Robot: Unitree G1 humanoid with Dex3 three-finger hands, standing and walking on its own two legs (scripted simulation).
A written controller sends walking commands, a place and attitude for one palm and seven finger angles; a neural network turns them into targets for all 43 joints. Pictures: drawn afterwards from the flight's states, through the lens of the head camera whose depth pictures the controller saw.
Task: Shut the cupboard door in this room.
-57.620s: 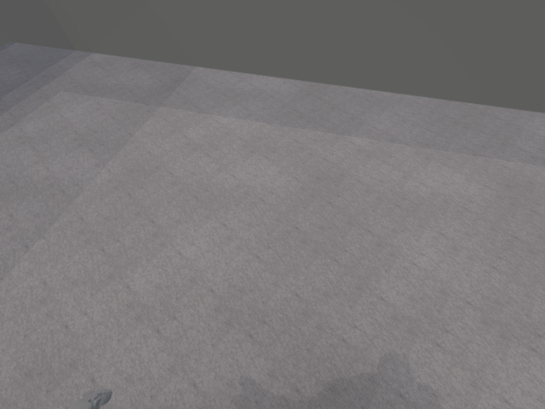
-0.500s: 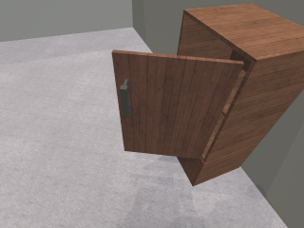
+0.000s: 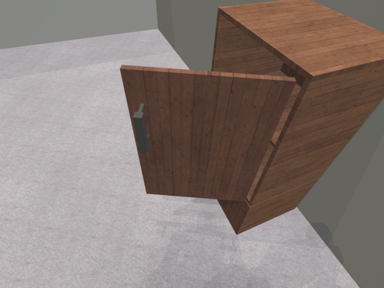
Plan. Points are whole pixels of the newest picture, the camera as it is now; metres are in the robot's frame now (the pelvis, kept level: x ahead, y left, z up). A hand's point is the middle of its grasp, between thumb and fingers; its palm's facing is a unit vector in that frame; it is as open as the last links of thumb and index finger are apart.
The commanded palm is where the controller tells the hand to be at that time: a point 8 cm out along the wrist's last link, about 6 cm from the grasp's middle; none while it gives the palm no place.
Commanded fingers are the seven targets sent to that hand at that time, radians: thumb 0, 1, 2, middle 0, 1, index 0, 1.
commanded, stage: shuffle to correct the standing spot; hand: left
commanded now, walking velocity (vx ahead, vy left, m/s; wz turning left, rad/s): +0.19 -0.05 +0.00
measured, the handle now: (143, 128) +0.52 +0.17 +0.01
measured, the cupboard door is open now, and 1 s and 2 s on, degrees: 63 63 63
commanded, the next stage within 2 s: come to a stop and stand still in 0.14 s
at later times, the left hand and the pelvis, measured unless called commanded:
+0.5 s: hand out of the picture +0.04 +0.15 -0.19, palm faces +0.05 -0.99 -0.13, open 7.4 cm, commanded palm none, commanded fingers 0.00 0.90 0.90 -0.20 -0.30 -0.20 -0.30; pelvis +0.08 +0.01 +0.00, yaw +0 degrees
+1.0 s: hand out of the picture +0.14 +0.15 -0.17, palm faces +0.02 -0.98 -0.19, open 7.2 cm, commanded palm none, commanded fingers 0.00 0.90 0.90 -0.20 -0.30 -0.20 -0.30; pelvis +0.07 -0.03 +0.00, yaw +0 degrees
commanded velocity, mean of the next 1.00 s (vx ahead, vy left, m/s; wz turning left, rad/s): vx -0.01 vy -0.02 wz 0.00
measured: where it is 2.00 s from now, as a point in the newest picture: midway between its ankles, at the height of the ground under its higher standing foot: outside the picture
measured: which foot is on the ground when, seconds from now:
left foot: down 0.00-1.00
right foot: down 0.00-0.38, up 0.40-0.60, down 0.62-1.00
